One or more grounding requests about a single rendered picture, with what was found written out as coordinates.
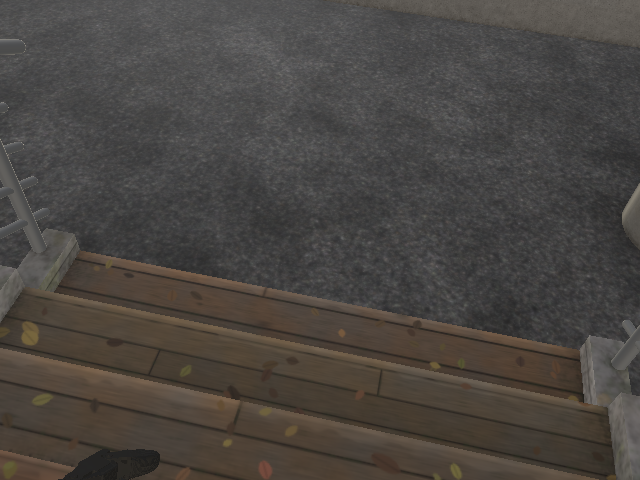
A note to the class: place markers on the stairs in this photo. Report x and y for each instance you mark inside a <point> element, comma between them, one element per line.
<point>233,381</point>

